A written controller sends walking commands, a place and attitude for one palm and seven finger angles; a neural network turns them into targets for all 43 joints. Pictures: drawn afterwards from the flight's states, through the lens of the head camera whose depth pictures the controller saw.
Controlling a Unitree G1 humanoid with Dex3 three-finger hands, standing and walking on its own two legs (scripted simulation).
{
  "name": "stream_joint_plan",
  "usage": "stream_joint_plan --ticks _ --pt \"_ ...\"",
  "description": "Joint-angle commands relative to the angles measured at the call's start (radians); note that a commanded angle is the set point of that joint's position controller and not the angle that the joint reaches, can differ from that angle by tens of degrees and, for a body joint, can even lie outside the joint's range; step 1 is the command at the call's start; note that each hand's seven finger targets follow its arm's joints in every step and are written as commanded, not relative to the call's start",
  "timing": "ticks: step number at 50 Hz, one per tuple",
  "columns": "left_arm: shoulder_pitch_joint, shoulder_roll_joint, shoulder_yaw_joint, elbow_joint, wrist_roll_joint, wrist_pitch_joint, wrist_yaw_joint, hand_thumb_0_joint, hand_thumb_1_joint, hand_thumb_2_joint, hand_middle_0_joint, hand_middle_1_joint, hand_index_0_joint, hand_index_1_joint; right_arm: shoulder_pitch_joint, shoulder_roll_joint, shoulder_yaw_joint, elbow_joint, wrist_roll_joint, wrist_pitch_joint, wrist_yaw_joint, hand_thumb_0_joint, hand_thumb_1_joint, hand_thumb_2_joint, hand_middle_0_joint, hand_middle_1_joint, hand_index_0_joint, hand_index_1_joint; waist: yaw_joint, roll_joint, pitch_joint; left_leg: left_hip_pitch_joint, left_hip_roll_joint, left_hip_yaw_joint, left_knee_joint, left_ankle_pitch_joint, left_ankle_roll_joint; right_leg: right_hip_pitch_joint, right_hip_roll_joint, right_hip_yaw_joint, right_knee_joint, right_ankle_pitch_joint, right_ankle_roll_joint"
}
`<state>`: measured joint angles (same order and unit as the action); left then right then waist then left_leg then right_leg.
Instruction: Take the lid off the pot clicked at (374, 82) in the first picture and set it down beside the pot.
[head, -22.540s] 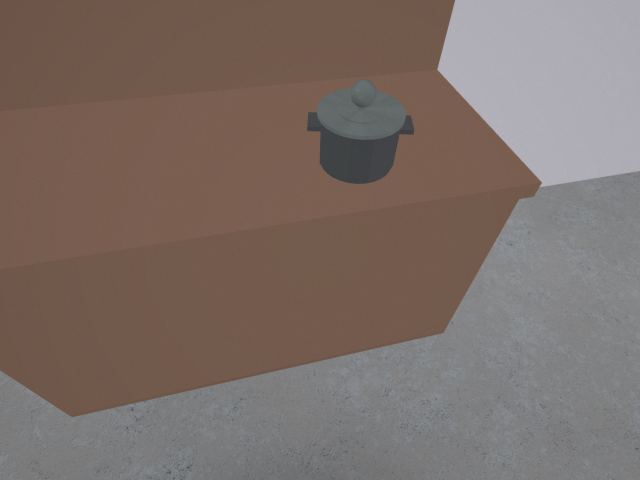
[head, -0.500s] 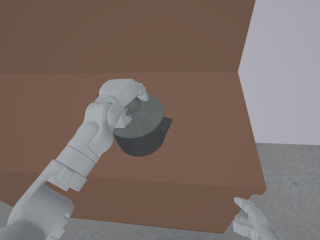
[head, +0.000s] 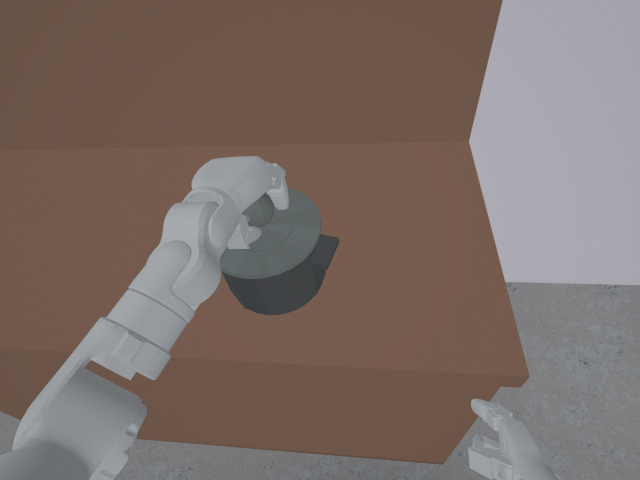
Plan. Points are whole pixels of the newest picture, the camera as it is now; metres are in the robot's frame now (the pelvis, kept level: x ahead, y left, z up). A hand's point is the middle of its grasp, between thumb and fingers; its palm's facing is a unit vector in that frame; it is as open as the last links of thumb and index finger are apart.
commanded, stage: close the fingers and squeeze the knob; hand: left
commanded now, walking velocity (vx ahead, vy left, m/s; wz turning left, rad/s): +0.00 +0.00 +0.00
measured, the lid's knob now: (256, 209) +0.44 +0.11 +0.11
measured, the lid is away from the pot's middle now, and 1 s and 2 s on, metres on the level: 0.00 0.01 0.01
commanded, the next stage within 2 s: lift the lid straight up in 0.64 s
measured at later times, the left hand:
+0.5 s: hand (246, 220) +0.40 +0.11 +0.12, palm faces -0.21 -0.07 -0.97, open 7.6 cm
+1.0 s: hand (244, 217) +0.40 +0.11 +0.13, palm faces -0.19 -0.07 -0.98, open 7.5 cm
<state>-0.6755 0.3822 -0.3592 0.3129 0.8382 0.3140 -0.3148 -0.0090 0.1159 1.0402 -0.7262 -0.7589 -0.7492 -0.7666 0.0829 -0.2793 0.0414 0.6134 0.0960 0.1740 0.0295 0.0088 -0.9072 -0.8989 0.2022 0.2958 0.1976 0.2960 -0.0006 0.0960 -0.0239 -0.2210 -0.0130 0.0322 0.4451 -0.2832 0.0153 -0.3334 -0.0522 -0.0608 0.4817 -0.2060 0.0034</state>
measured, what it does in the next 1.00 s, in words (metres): stands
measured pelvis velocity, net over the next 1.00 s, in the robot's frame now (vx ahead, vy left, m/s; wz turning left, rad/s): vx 0.00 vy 0.00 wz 0.00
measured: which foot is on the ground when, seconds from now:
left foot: down 0.00-1.00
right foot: down 0.00-1.00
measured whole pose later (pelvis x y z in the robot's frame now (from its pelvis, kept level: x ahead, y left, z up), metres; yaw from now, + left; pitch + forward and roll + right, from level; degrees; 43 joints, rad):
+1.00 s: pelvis +0.00 +0.00 +0.00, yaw +0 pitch +3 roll +0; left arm -0.63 0.41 -0.38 0.19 0.83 0.33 -0.31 0.01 0.18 0.91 -0.71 -0.78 -0.74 -0.81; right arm 0.06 -0.28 0.04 0.61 0.09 0.17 0.04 0.01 -0.91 -0.90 0.20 0.30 0.20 0.30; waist 0.01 0.10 -0.02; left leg -0.21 -0.01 0.03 0.45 -0.29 0.02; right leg -0.32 -0.05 -0.06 0.48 -0.21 0.01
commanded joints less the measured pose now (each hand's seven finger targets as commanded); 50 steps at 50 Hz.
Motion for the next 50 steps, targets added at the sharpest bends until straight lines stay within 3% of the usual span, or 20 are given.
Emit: stream_joint_plan --ticks 1,4,6,8,9,11,20,23,28,29,33,34,35,36,38,40,43,47,49,50 --pt "-0.436 0.172 0.135 -0.191 0.026 0.003 0.044 0.0 0.377 0.872 -0.833 -0.901 -0.833 -0.901 -0.147 -0.081 -0.03 -0.161 0.004 -0.052 0.006 0.0 -0.9 -0.9 0.2 0.3 0.2 0.3 0.006 -0.123 -0.367 0.03 -0.008 -0.041 -0.035 0.311 0.028 0.26 0.022 0.022 -0.006 0.336 -0.048" --pt "-0.441 0.174 0.137 -0.209 0.027 0.003 0.046 0.0 0.329 0.97 -0.812 -0.855 -0.821 -0.859 -0.151 -0.081 -0.032 -0.165 0.003 -0.053 0.006 0.0 -0.9 -0.9 0.2 0.3 0.2 0.3 0.009 -0.122 -0.389 0.039 -0.008 -0.041 -0.032 0.328 0.03 0.268 0.023 0.023 0.0 0.34 -0.049" --pt "-0.46 0.155 0.118 -0.183 0.027 0.009 0.047 0.0 0.327 0.999 -0.806 -0.845 -0.818 -0.85 -0.153 -0.08 -0.029 -0.155 0.005 -0.047 0.005 0.0 -0.9 -0.9 0.2 0.3 0.2 0.3 0.002 -0.133 -0.348 0.025 -0.003 -0.046 -0.04 0.285 0.025 0.238 0.024 0.015 -0.01 0.296 -0.049" --pt "-0.468 0.216 0.17 -0.214 0.026 0.003 0.055 0.0 0.337 1.015 -0.804 -0.841 -0.818 -0.847 -0.156 -0.09 -0.035 -0.156 0.001 -0.048 0.005 0.0 -0.9 -0.9 0.2 0.3 0.2 0.3 0.008 -0.118 -0.374 0.036 -0.003 -0.046 -0.035 0.283 0.028 0.251 0.022 0.023 -0.008 0.294 -0.053" --pt "-0.472 0.177 0.135 -0.231 0.031 0.003 0.053 0.0 0.344 1.021 -0.805 -0.84 -0.819 -0.847 -0.158 -0.079 -0.029 -0.164 -0.001 -0.053 0.004 0.0 -0.9 -0.9 0.2 0.3 0.2 0.3 0.012 -0.114 -0.413 0.042 -0.008 -0.047 -0.038 0.31 0.03 0.276 0.022 0.023 0.001 0.316 -0.051" --pt "-0.438 0.157 0.122 -0.194 0.03 0.007 0.051 0.0 0.359 1.03 -0.808 -0.84 -0.824 -0.848 -0.157 -0.078 -0.029 -0.161 0.002 -0.051 0.006 0.0 -0.9 -0.9 0.2 0.3 0.2 0.3 0.008 -0.131 -0.384 0.037 -0.004 -0.046 -0.033 0.322 0.027 0.259 0.023 0.018 -0.001 0.332 -0.05" --pt "-0.471 0.138 0.104 -0.198 0.033 0.015 0.054 0.0 0.436 1.068 -0.843 -0.855 -0.861 -0.865 -0.158 -0.077 -0.027 -0.15 0.002 -0.046 0.006 0.0 -0.9 -0.9 0.2 0.3 0.2 0.3 0.001 -0.115 -0.372 0.048 -0.001 -0.052 -0.032 0.321 0.024 0.233 0.028 0.011 -0.002 0.314 -0.054" --pt "-0.458 0.178 0.142 -0.229 0.026 0.01 0.058 0.0 0.462 1.08 -0.859 -0.861 -0.877 -0.873 -0.162 -0.083 -0.032 -0.154 -0.001 -0.049 0.009 0.0 -0.9 -0.9 0.2 0.3 0.2 0.3 0.007 -0.12 -0.402 0.05 -0.004 -0.051 -0.023 0.329 0.026 0.264 0.024 0.02 0.004 0.341 -0.055" --pt "-0.449 0.163 0.128 -0.233 0.023 0.01 0.055 0.0 0.505 1.099 -0.885 -0.872 -0.903 -0.886 -0.161 -0.082 -0.033 -0.153 0.0 -0.048 0.012 0.0 -0.9 -0.9 0.2 0.3 0.2 0.3 0.002 -0.123 -0.392 0.053 -0.001 -0.051 -0.023 0.342 0.025 0.256 0.025 0.016 0.003 0.355 -0.053" --pt "-0.468 0.129 0.097 -0.222 0.029 0.015 0.053 0.0 0.515 1.102 -0.89 -0.874 -0.908 -0.888 -0.163 -0.074 -0.028 -0.153 0.001 -0.046 0.012 0.0 -0.9 -0.9 0.2 0.3 0.2 0.3 0.003 -0.121 -0.386 0.049 -0.003 -0.047 -0.028 0.34 0.025 0.251 0.027 0.014 0.002 0.341 -0.052" --pt "-0.447 0.178 0.142 -0.256 0.022 0.008 0.056 0.0 0.546 1.114 -0.907 -0.883 -0.925 -0.898 -0.168 -0.085 -0.033 -0.156 -0.001 -0.049 0.014 0.0 -0.9 -0.9 0.2 0.3 0.2 0.3 0.009 -0.111 -0.393 0.05 -0.003 -0.051 -0.023 0.343 0.024 0.265 0.023 0.019 0.007 0.361 -0.055" --pt "-0.455 0.131 0.1 -0.268 0.027 0.011 0.052 0.0 0.551 1.116 -0.909 -0.884 -0.927 -0.899 -0.168 -0.071 -0.03 -0.163 -0.002 -0.051 0.015 0.0 -0.9 -0.9 0.2 0.3 0.2 0.3 0.01 -0.111 -0.417 0.058 -0.006 -0.048 -0.023 0.36 0.027 0.277 0.024 0.018 0.009 0.371 -0.052" --pt "-0.441 0.174 0.139 -0.284 0.026 0.008 0.055 0.0 0.555 1.117 -0.911 -0.885 -0.929 -0.901 -0.165 -0.075 -0.033 -0.161 0.0 -0.052 0.016 0.0 -0.9 -0.9 0.2 0.3 0.2 0.3 0.015 -0.12 -0.424 0.059 -0.003 -0.055 -0.019 0.378 0.026 0.289 0.026 0.019 0.012 0.393 -0.053" --pt "-0.402 0.16 0.13 -0.239 0.025 0.011 0.053 0.0 0.558 1.118 -0.912 -0.886 -0.931 -0.901 -0.169 -0.074 -0.029 -0.163 0.0 -0.054 0.016 0.0 -0.9 -0.9 0.2 0.3 0.2 0.3 0.018 -0.133 -0.406 0.043 -0.006 -0.052 -0.019 0.37 0.025 0.287 0.025 0.018 0.012 0.393 -0.052" --pt "-0.441 0.209 0.167 -0.302 0.019 0.004 0.057 0.0 0.563 1.119 -0.914 -0.888 -0.933 -0.903 -0.173 -0.084 -0.034 -0.161 -0.003 -0.051 0.017 0.0 -0.9 -0.9 0.2 0.3 0.2 0.3 0.017 -0.115 -0.414 0.05 -0.003 -0.053 -0.021 0.358 0.025 0.294 0.021 0.023 0.01 0.39 -0.054" --pt "-0.455 0.189 0.145 -0.336 0.024 0.007 0.056 0.0 0.566 1.12 -0.915 -0.888 -0.934 -0.903 -0.178 -0.072 -0.032 -0.168 -0.003 -0.055 0.019 0.0 -0.9 -0.9 0.2 0.3 0.2 0.3 0.021 -0.106 -0.43 0.057 -0.003 -0.057 -0.02 0.382 0.026 0.3 0.022 0.022 0.012 0.402 -0.053" --pt "-0.466 0.254 0.198 -0.355 0.017 0.006 0.061 0.0 0.569 1.121 -0.916 -0.889 -0.936 -0.904 -0.182 -0.082 -0.033 -0.161 -0.005 -0.056 0.017 0.0 -0.9 -0.9 0.2 0.3 0.2 0.3 0.023 -0.106 -0.431 0.056 -0.003 -0.056 -0.02 0.378 0.026 0.314 0.02 0.03 0.012 0.415 -0.055" --pt "-0.474 0.2 0.148 -0.361 0.021 0.015 0.052 0.0 0.57 1.121 -0.917 -0.89 -0.936 -0.904 -0.187 -0.069 -0.028 -0.163 -0.001 -0.057 0.016 0.0 -0.9 -0.9 0.2 0.3 0.2 0.3 0.023 -0.101 -0.426 0.059 -0.003 -0.056 -0.025 0.389 0.025 0.298 0.02 0.027 0.008 0.411 -0.053" --pt "-0.485 0.204 0.15 -0.377 0.02 0.017 0.05 0.0 0.571 1.121 -0.917 -0.89 -0.937 -0.905 -0.187 -0.067 -0.027 -0.165 -0.004 -0.06 0.016 0.0 -0.9 -0.9 0.2 0.3 0.2 0.3 0.025 -0.093 -0.448 0.07 -0.004 -0.052 -0.024 0.389 0.028 0.306 0.02 0.027 0.008 0.401 -0.053" --pt "-0.484 0.243 0.186 -0.359 0.021 0.018 0.052 0.0 0.571 1.121 -0.917 -0.89 -0.937 -0.905 -0.179 -0.073 -0.029 -0.156 -0.002 -0.058 0.015 0.0 -0.9 -0.9 0.2 0.3 0.2 0.3 0.024 -0.113 -0.428 0.06 -0.001 -0.054 -0.024 0.376 0.026 0.303 0.022 0.028 0.003 0.401 -0.053"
